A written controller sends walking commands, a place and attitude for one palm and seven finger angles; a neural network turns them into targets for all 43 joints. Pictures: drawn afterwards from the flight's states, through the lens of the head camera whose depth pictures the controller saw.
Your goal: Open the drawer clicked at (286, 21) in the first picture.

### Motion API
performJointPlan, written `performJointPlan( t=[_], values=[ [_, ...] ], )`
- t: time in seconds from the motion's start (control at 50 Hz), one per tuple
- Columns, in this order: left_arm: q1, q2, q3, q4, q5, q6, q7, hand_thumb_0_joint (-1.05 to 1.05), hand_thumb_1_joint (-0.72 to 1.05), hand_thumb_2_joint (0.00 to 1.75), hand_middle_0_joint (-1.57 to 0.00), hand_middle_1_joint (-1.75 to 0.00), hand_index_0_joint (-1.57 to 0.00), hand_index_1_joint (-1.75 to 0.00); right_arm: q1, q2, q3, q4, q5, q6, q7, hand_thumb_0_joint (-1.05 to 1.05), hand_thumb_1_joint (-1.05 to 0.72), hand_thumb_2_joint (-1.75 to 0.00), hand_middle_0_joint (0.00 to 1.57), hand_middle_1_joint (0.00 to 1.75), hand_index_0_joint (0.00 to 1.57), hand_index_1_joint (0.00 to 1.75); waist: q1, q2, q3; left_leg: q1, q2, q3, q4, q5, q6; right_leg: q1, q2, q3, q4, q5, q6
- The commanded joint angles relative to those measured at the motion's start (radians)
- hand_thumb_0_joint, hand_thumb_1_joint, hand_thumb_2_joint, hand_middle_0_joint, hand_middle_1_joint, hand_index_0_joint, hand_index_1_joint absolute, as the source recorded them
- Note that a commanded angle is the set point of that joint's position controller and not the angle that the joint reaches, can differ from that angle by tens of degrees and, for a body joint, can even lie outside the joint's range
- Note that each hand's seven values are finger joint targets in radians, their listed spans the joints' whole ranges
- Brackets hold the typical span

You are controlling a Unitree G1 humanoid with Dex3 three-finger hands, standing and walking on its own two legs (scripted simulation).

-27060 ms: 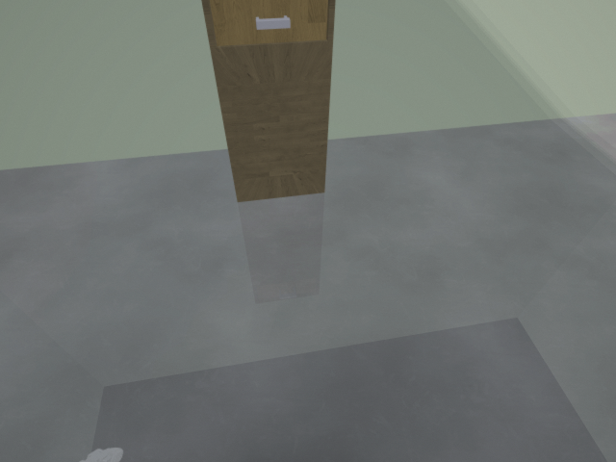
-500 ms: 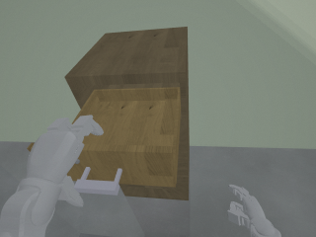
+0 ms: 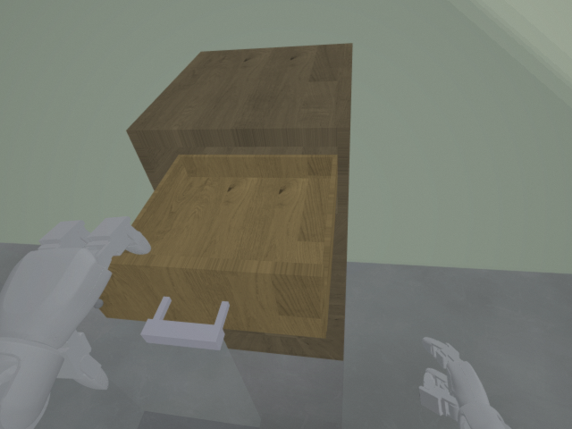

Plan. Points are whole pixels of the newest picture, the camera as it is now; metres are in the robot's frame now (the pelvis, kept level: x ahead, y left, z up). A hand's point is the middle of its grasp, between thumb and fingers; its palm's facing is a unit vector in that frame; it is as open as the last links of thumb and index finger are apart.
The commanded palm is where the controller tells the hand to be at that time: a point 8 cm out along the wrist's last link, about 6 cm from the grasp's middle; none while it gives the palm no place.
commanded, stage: draw the hand back to the body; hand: left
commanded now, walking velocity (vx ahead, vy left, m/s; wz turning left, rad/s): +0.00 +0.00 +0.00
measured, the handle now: (188, 319) +0.25 +0.19 +0.04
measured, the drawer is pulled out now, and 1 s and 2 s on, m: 0.29 0.29 0.29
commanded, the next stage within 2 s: step back with the hand held close in 1.00 s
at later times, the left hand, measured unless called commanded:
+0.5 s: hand (97, 261) +0.21 +0.22 +0.22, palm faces +0.38 -0.84 -0.38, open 11.3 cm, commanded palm +0.15 +0.28 +0.23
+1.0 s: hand (85, 264) +0.21 +0.24 +0.21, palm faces +0.45 -0.80 -0.38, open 7.6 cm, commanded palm +0.15 +0.29 +0.23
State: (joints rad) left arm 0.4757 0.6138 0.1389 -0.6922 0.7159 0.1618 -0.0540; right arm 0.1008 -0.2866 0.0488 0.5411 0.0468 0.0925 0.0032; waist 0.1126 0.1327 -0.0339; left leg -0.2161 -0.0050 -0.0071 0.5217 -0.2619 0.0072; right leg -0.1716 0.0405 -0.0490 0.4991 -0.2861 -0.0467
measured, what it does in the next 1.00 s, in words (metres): stands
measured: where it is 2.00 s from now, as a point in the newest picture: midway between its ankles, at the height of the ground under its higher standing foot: outside the picture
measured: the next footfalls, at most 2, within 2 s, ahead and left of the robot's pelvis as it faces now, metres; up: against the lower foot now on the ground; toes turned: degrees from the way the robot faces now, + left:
none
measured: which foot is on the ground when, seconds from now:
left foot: down 0.00-1.00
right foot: down 0.00-1.00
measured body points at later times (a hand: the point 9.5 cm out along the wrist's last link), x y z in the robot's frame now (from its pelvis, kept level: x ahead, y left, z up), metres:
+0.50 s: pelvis +0.02 +0.01 +0.00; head +0.01 -0.01 +0.45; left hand +0.18 +0.27 +0.24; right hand +0.21 -0.21 -0.08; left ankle +0.01 +0.12 -0.74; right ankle -0.01 -0.09 -0.74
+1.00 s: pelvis +0.03 +0.00 +0.00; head +0.01 -0.02 +0.45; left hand +0.18 +0.28 +0.23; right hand +0.23 -0.20 -0.08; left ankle +0.01 +0.12 -0.74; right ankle -0.01 -0.09 -0.74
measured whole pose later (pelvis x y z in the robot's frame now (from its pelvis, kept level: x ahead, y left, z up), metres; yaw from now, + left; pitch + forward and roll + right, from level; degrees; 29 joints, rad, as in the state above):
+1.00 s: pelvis +0.03 +0.00 +0.00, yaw +1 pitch -3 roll +0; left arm 0.49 0.36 0.35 -0.59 -0.10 -0.10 0.12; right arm 0.16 -0.21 0.02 0.63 0.03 -0.08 -0.06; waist 0.06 0.07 0.00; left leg -0.14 -0.01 -0.02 0.46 -0.27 0.01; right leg -0.08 0.03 -0.06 0.41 -0.28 -0.04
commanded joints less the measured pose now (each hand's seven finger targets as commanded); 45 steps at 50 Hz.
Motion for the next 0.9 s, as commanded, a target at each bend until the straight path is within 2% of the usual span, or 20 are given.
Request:
performJointPlan(
  t=[0.0, 0.02, 0.04, 0.08, 0.1, 0.12, 0.14, 0.18, 0.22, 0.3, 0.32, 0.34, 0.42, 0.44, 0.48, 0.6, 0.62, 0.68, 0.78, 0.88],
  values=[
    [-0.222, -0.209, 0.125, -0.234, -0.699, -0.158, 0.087, 0.00, -0.47, 0.32, -0.30, -1.18, -0.30, -1.18, -0.133, 0.029, -0.032, -0.225, -0.001, -0.145, -0.027, 0.00, -0.90, -0.90, 0.20, 0.30, 0.20, 0.30, -0.105, -0.216, 0.026, 0.113, 0.018, -0.004, -0.052, 0.074, 0.036, -0.074, -0.037, 0.010, -0.143, 0.105, 0.035],
    [-0.128, -0.090, 0.203, -0.139, -0.709, -0.219, 0.126, 0.00, -0.43, 0.33, -0.29, -1.15, -0.29, -1.15, -0.125, -0.001, -0.024, -0.173, -0.017, -0.204, -0.047, 0.00, -0.90, -0.90, 0.20, 0.30, 0.20, 0.30, -0.090, -0.223, 0.032, 0.123, 0.034, -0.016, -0.066, 0.013, 0.026, -0.092, -0.030, 0.025, -0.143, 0.027, 0.028],
    [-0.061, -0.117, 0.226, -0.130, -0.757, -0.251, 0.146, 0.00, -0.40, 0.34, -0.29, -1.13, -0.29, -1.13, -0.103, 0.001, -0.025, -0.158, -0.024, -0.218, -0.064, 0.00, -0.90, -0.90, 0.20, 0.30, 0.20, 0.30, -0.071, -0.238, 0.029, 0.111, 0.027, -0.014, -0.080, 0.027, 0.028, -0.073, -0.047, 0.012, -0.160, 0.027, 0.033],
    [-0.125, -0.063, 0.272, -0.227, -0.781, -0.316, 0.175, 0.00, -0.32, 0.37, -0.29, -1.09, -0.29, -1.09, -0.089, -0.007, -0.031, -0.144, -0.030, -0.253, -0.081, 0.00, -0.90, -0.90, 0.20, 0.30, 0.20, 0.30, -0.056, -0.133, -0.054, 0.133, 0.021, -0.009, -0.087, 0.069, 0.022, -0.014, -0.064, 0.027, -0.152, 0.065, 0.031],
    [-0.140, -0.067, 0.269, -0.241, -0.781, -0.335, 0.186, 0.00, -0.29, 0.39, -0.29, -1.07, -0.29, -1.07, -0.086, -0.001, -0.028, -0.138, -0.033, -0.270, -0.086, 0.00, -0.90, -0.90, 0.20, 0.30, 0.20, 0.30, -0.051, -0.076, -0.068, 0.136, 0.020, -0.009, -0.089, 0.091, 0.019, -0.002, -0.071, 0.029, -0.141, 0.090, 0.027],
    [-0.123, -0.061, 0.286, -0.213, -0.784, -0.341, 0.195, 0.00, -0.26, 0.40, -0.28, -1.04, -0.28, -1.04, -0.090, -0.003, -0.028, -0.119, -0.035, -0.283, -0.088, 0.00, -0.90, -0.90, 0.20, 0.30, 0.20, 0.30, -0.049, -0.028, -0.032, 0.124, 0.020, -0.009, -0.091, 0.091, 0.013, -0.010, -0.066, 0.037, -0.148, 0.092, 0.021],
    [-0.103, -0.116, 0.242, -0.188, -0.784, -0.349, 0.193, 0.00, -0.22, 0.42, -0.28, -1.02, -0.28, -1.02, -0.073, 0.005, -0.023, -0.114, -0.038, -0.287, -0.083, 0.00, -0.90, -0.90, 0.20, 0.30, 0.20, 0.30, -0.053, -0.006, -0.017, 0.111, 0.021, -0.017, -0.107, 0.099, 0.010, -0.001, -0.068, 0.022, -0.141, 0.094, 0.015],
    [-0.099, -0.139, 0.225, -0.148, -0.792, -0.351, 0.190, 0.00, -0.15, 0.45, -0.27, -0.98, -0.27, -0.98, -0.074, 0.001, -0.028, -0.106, -0.035, -0.287, -0.078, 0.00, -0.90, -0.90, 0.20, 0.30, 0.20, 0.30, -0.055, -0.033, 0.024, 0.093, 0.028, -0.023, -0.119, 0.117, 0.010, -0.001, -0.064, 0.018, -0.145, 0.109, 0.015],
    [-0.099, -0.127, 0.239, -0.147, -0.793, -0.355, 0.188, 0.00, -0.08, 0.48, -0.27, -0.93, -0.27, -0.93, -0.079, -0.004, -0.034, -0.100, -0.036, -0.290, -0.076, 0.00, -0.90, -0.90, 0.20, 0.30, 0.20, 0.30, -0.052, -0.041, 0.019, 0.095, 0.031, -0.023, -0.118, 0.157, 0.010, 0.018, -0.064, 0.019, -0.145, 0.152, 0.013],
    [-0.065, -0.130, 0.244, -0.174, -0.800, -0.358, 0.182, 0.00, 0.06, 0.54, -0.26, -0.84, -0.26, -0.84, -0.075, -0.009, -0.042, -0.097, -0.034, -0.283, -0.066, 0.00, -0.90, -0.90, 0.20, 0.30, 0.20, 0.30, -0.050, -0.053, -0.038, 0.111, 0.035, -0.023, -0.109, 0.240, 0.009, 0.056, -0.066, 0.015, -0.126, 0.239, 0.012],
    [-0.058, -0.128, 0.248, -0.168, -0.800, -0.356, 0.181, 0.00, 0.09, 0.55, -0.26, -0.82, -0.26, -0.82, -0.086, -0.009, -0.045, -0.094, -0.034, -0.283, -0.066, 0.00, -0.90, -0.90, 0.20, 0.30, 0.20, 0.30, -0.051, -0.027, -0.026, 0.109, 0.036, -0.022, -0.109, 0.252, 0.006, 0.055, -0.066, 0.014, -0.128, 0.255, 0.009],
    [-0.048, -0.122, 0.259, -0.163, -0.802, -0.355, 0.182, 0.00, 0.13, 0.57, -0.25, -0.80, -0.25, -0.80, -0.076, -0.011, -0.047, -0.090, -0.033, -0.279, -0.064, 0.00, -0.90, -0.90, 0.20, 0.30, 0.20, 0.30, -0.052, -0.056, -0.032, 0.107, 0.038, -0.025, -0.111, 0.259, 0.004, 0.059, -0.064, 0.009, -0.124, 0.259, 0.012],
    [-0.034, -0.094, 0.296, -0.185, -0.804, -0.354, 0.188, 0.00, 0.27, 0.63, -0.25, -0.70, -0.25, -0.70, -0.075, -0.014, -0.054, -0.091, -0.028, -0.272, -0.064, 0.00, -0.90, -0.90, 0.20, 0.30, 0.20, 0.30, -0.052, -0.061, -0.061, 0.114, 0.038, -0.026, -0.103, 0.301, 0.000, 0.071, -0.063, 0.007, -0.118, 0.299, 0.011],
    [-0.018, -0.098, 0.305, -0.151, -0.806, -0.351, 0.189, 0.00, 0.31, 0.64, -0.24, -0.68, -0.24, -0.68, -0.074, -0.011, -0.058, -0.085, -0.027, -0.265, -0.065, 0.00, -0.90, -0.90, 0.20, 0.30, 0.20, 0.30, -0.052, -0.096, -0.057, 0.118, 0.040, -0.022, -0.103, 0.296, 0.001, 0.062, -0.062, 0.006, -0.119, 0.300, 0.015],
    [-0.020, -0.102, 0.310, -0.139, -0.809, -0.348, 0.188, 0.00, 0.37, 0.68, -0.24, -0.64, -0.24, -0.64, -0.071, -0.012, -0.063, -0.087, -0.022, -0.255, -0.067, 0.00, -0.90, -0.90, 0.20, 0.30, 0.20, 0.30, -0.056, -0.097, -0.055, 0.119, 0.041, -0.019, -0.103, 0.286, 0.002, 0.054, -0.064, 0.008, -0.122, 0.294, 0.017],
    [-0.034, -0.096, 0.324, -0.099, -0.812, -0.337, 0.190, 0.00, 0.58, 0.76, -0.22, -0.50, -0.22, -0.50, -0.072, -0.015, -0.066, -0.085, -0.019, -0.234, -0.071, 0.00, -0.90, -0.90, 0.20, 0.30, 0.20, 0.30, -0.059, -0.088, -0.041, 0.123, 0.037, -0.016, -0.106, 0.277, 0.003, 0.042, -0.065, 0.008, -0.131, 0.292, 0.020],
    [-0.053, -0.092, 0.325, -0.103, -0.811, -0.336, 0.190, 0.00, 0.62, 0.78, -0.22, -0.48, -0.22, -0.48, -0.075, -0.018, -0.067, -0.082, -0.018, -0.234, -0.071, 0.00, -0.90, -0.90, 0.20, 0.30, 0.20, 0.30, -0.060, -0.068, -0.033, 0.119, 0.037, -0.019, -0.108, 0.271, 0.001, 0.042, -0.064, 0.010, -0.137, 0.280, 0.016],
    [-0.050, -0.075, 0.345, -0.093, -0.814, -0.333, 0.194, 0.00, 0.73, 0.82, -0.21, -0.41, -0.21, -0.41, -0.073, -0.017, -0.067, -0.084, -0.019, -0.230, -0.072, 0.00, -0.90, -0.90, 0.20, 0.30, 0.20, 0.30, -0.056, -0.085, -0.054, 0.130, 0.036, -0.019, -0.108, 0.277, 0.005, 0.050, -0.064, 0.010, -0.135, 0.292, 0.019],
    [-0.072, -0.088, 0.316, -0.110, -0.810, -0.327, 0.193, 0.00, 0.90, 0.90, -0.20, -0.30, -0.20, -0.30, -0.077, -0.019, -0.062, -0.086, -0.021, -0.230, -0.070, 0.00, -0.90, -0.90, 0.20, 0.30, 0.20, 0.30, -0.060, -0.055, -0.040, 0.132, 0.033, -0.023, -0.112, 0.262, 0.004, 0.041, -0.064, 0.010, -0.141, 0.273, 0.019],
    [-0.070, -0.080, 0.328, -0.105, -0.813, -0.325, 0.194, 0.00, 0.90, 0.90, -0.20, -0.30, -0.20, -0.30, -0.076, -0.017, -0.060, -0.087, -0.020, -0.230, -0.069, 0.00, -0.90, -0.90, 0.20, 0.30, 0.20, 0.30, -0.057, -0.077, -0.041, 0.126, 0.031, -0.026, -0.113, 0.244, 0.006, 0.044, -0.065, 0.012, -0.145, 0.259, 0.019]
  ],
)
